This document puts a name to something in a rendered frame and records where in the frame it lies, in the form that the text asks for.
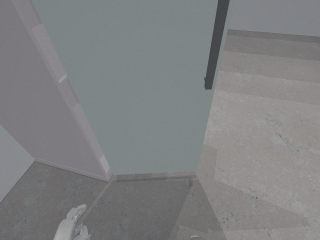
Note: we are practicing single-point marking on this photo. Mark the handle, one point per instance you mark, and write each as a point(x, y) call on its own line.
point(219, 24)

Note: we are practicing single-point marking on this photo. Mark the fridge door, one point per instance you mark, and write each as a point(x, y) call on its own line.
point(137, 68)

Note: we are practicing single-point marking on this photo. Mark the left robot hand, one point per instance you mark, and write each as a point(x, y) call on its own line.
point(68, 229)

